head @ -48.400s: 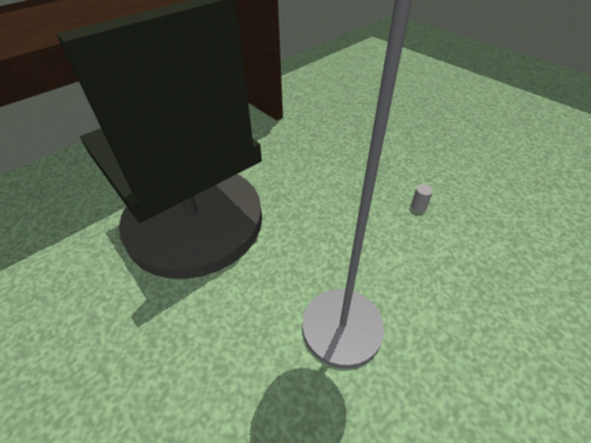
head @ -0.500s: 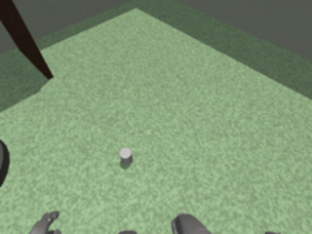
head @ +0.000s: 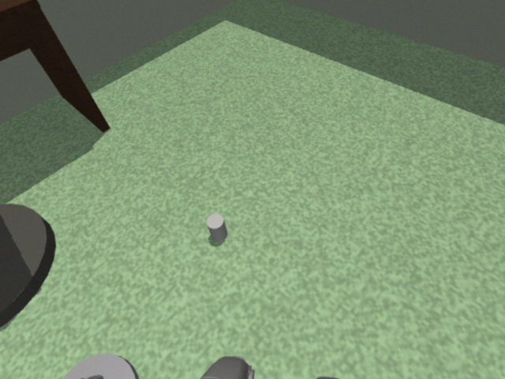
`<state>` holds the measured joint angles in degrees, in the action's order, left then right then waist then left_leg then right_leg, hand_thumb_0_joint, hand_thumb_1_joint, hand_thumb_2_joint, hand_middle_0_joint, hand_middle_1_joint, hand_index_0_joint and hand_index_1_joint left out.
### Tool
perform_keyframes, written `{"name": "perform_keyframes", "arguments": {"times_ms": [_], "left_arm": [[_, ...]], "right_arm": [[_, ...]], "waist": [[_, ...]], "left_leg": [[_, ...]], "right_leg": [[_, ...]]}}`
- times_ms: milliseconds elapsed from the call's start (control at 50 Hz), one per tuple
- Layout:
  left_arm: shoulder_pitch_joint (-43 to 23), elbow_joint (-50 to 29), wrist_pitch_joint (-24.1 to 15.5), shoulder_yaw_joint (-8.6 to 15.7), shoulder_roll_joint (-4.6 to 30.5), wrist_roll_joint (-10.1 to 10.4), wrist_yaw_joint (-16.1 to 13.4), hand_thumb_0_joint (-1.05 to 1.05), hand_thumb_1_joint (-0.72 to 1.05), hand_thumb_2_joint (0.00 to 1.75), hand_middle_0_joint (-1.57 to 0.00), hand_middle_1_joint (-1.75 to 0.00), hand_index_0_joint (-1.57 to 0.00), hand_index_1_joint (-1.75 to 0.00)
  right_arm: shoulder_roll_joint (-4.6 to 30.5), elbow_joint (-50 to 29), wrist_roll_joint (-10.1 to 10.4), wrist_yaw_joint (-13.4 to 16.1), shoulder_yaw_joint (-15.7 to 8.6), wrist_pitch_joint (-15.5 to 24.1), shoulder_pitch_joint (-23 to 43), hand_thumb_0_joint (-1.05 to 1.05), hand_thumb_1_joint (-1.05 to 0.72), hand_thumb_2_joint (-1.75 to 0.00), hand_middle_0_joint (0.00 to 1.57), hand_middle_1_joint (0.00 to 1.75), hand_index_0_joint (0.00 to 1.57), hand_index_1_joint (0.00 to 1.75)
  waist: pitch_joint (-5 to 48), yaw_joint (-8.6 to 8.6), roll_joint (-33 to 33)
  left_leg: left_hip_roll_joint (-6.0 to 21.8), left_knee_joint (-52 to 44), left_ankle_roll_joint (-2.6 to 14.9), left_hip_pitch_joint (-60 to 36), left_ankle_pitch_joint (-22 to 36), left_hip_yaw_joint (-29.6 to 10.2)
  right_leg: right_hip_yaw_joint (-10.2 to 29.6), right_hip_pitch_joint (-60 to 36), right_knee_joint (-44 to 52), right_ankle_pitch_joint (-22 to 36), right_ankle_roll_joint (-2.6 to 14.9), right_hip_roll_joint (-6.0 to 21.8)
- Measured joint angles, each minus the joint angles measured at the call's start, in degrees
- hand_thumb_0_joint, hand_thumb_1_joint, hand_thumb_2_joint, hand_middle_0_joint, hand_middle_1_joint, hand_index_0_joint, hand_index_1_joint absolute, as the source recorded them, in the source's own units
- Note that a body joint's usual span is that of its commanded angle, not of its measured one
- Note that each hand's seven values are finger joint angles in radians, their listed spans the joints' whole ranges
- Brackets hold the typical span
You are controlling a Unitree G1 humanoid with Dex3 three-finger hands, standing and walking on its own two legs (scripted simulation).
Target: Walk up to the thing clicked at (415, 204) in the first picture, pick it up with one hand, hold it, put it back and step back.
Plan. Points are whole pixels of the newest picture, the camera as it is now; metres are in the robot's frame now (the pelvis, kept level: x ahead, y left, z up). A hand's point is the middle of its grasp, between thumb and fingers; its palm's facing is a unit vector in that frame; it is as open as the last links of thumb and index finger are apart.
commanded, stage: step back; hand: left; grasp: from above
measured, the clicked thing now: (217, 227) +0.77 +0.25 -0.70
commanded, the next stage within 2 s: stand in 1.64 s
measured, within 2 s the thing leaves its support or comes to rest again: neither
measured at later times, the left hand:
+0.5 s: hand out of the picture -0.12 +0.25 -0.16, palm faces -0.01 -0.92 -0.40, open 7.4 cm
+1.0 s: hand out of the picture -0.20 +0.26 -0.14, palm faces +0.05 -0.92 -0.39, open 7.4 cm
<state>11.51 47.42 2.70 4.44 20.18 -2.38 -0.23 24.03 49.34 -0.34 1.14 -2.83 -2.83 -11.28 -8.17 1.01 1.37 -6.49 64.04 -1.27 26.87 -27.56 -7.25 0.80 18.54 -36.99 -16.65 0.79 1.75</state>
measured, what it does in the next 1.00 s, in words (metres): walks backwards: left foot, then right foot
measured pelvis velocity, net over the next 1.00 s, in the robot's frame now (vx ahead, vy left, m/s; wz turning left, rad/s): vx -0.25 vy -0.03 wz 0.04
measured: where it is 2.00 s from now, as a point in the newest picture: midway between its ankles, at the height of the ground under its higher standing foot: outside the picture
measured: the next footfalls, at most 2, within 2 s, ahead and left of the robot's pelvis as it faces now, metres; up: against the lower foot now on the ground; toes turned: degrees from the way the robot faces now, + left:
left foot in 0.14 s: -0.04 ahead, +0.13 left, +0.00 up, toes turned +2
right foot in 0.46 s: -0.16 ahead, -0.13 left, +0.00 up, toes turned +2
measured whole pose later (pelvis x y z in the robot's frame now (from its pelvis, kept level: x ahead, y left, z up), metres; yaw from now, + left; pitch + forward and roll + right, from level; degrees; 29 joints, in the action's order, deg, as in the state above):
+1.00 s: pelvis -0.25 -0.03 +0.00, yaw +2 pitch -3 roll +1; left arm 13.7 56.7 -0.4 4.7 23.7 -1.2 1.7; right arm 20.2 56.2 -2.3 -1.8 -2.4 0.8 -14.1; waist -3.1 -0.2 -1.1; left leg 0.4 33.0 -0.4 12.8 -17.8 -1.6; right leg -0.7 16.9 -37.1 -22.9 0.9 0.9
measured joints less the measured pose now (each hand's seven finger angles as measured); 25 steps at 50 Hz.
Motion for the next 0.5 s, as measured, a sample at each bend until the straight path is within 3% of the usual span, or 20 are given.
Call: {"name": "perform_keyframes", "arguments": {"times_ms": [80, 120, 160, 220, 260, 300, 340, 400, 460, 500], "left_arm": [[-2.7, -2.5, -0.4, -0.2, 1.1, 0.2, -0.7, 0.01, 0.9, 0.9, -0.2, -0.3, -0.2, -0.3], [-4.2, -3.4, -0.2, -0.4, 1.7, 0.7, -0.7, 0.01, 0.9, 0.9, -0.2, -0.3, -0.2, -0.3], [-5.8, -3.3, 0.3, -0.4, 2.8, 1.2, -0.7, 0.01, 0.91, 0.9, -0.2, -0.3, -0.2, -0.3], [-6.0, -1.7, 1.3, -0.1, 2.7, 1.6, -1.1, 0.01, 0.91, 0.9, -0.2, -0.3, -0.2, -0.3], [-5.6, -0.9, 1.6, 0.0, 2.8, 2.1, -1.1, 0.01, 0.91, 0.9, -0.2, -0.3, -0.2, -0.3], [-4.8, -0.4, 1.3, 0.1, 2.7, 2.2, -0.9, 0.01, 0.91, 0.9, -0.2, -0.3, -0.2, -0.3], [-4.0, 0.0, 1.1, 0.1, 2.6, 2.1, -0.6, 0.01, 0.91, 0.9, -0.2, -0.3, -0.2, -0.3], [-2.7, 0.8, 0.6, -0.2, 2.5, 1.8, -0.1, 0.01, 0.91, 0.9, -0.2, -0.3, -0.2, -0.3], [-1.5, 2.5, -0.5, -0.4, 2.4, 1.5, 0.3, 0.01, 0.91, 0.9, -0.2, -0.3, -0.2, -0.3], [-1.0, 4.3, -1.2, -0.3, 1.0, 0.7, 0.4, 0.01, 0.91, 0.9, -0.2, -0.3, -0.2, -0.3]], "right_arm": [[-0.7, 1.1, -0.6, -0.3, 0.2, -0.2, -1.3, 0.01, -0.91, -0.9, 0.2, 0.3, 0.2, 0.3], [-1.1, 1.3, -0.7, -0.6, 0.2, 0.2, -1.5, 0.01, -0.91, -0.9, 0.2, 0.3, 0.2, 0.3], [-2.4, 1.8, -1.2, -0.8, 0.1, 0.5, -0.8, 0.01, -0.91, -0.9, 0.2, 0.3, 0.2, 0.3], [-3.1, 1.7, -1.7, -1.6, 0.9, 0.6, -0.2, 0.01, -0.9, -0.9, 0.2, 0.3, 0.2, 0.3], [-3.7, 1.5, -1.9, -1.4, 1.4, 0.7, 0.4, 0.01, -0.9, -0.9, 0.21, 0.3, 0.2, 0.3], [-3.8, 1.1, -1.9, -1.1, 1.5, 0.7, 1.2, 0.01, -0.9, -0.9, 0.21, 0.3, 0.2, 0.3], [-3.5, 0.2, -2.0, -0.9, 1.3, 0.6, 2.5, 0.01, -0.9, -0.9, 0.21, 0.3, 0.2, 0.3], [-2.8, -1.6, -2.0, -1.0, 1.1, 0.9, 4.5, 0.01, -0.9, -0.9, 0.21, 0.3, 0.2, 0.3], [-1.8, -2.5, -1.6, -1.3, 1.0, 0.6, 6.2, 0.01, -0.9, -0.9, 0.21, 0.3, 0.2, 0.3], [-0.7, -1.9, -1.3, -1.2, 0.5, 0.0, 7.1, 0.01, -0.9, -0.9, 0.21, 0.3, 0.2, 0.3]], "waist": [[-1.1, -0.57, -0.6], [-1.6, -1.02, -1.1], [-3.0, -0.73, -4.0], [-2.7, -1.59, -3.5], [-2.0, -1.56, -3.6], [-1.4, -1.17, -3.4], [-1.3, -0.76, -2.9], [-1.3, -0.16, -2.2], [-0.8, 0.45, -1.5], [-1.3, -0.05, 1.8]], "left_leg": [[2.9, -13.5, 0.17, -7.6, -1.4, 3.2], [4.2, -23.1, 1.0, -11.8, 2.8, 5.1], [2.7, -25.9, 2.13, -12.5, 6.8, 6.6], [4.1, -25.0, 2.74, -10.5, 8.0, 5.9], [5.2, -26.7, 2.59, -10.0, 10.0, 5.9], [6.2, -28.0, 2.58, -9.0, 11.9, 6.1], [7.2, -28.7, 2.59, -7.8, 13.5, 6.5], [8.5, -28.5, 2.17, -5.2, 15.5, 7.3], [9.6, -26.5, 1.03, -2.0, 16.6, 8.1], [10.7, -23.5, 1.26, -0.1, 13.7, 5.4]], "right_leg": [[-2.1, 3.0, -1.1, 1.9, -0.35, 1.1], [-3.0, 5.1, -2.9, 2.3, -0.78, 1.7], [-1.3, 6.9, -5.2, 2.3, -0.82, 3.0], [3.7, 9.8, -18.1, -11.7, -0.37, -2.9], [6.1, 10.8, -27.6, -13.2, -0.05, -6.2], [6.0, 9.8, -31.4, -13.2, -0.48, -7.2], [5.1, 6.9, -29.5, -13.8, -1.36, -6.7], [3.4, 1.2, -19.3, -13.7, -1.95, -4.6], [1.3, -6.0, -2.5, -8.9, -0.86, -2.7], [-0.3, -6.6, -0.5, -6.4, -0.15, -4.7]]}}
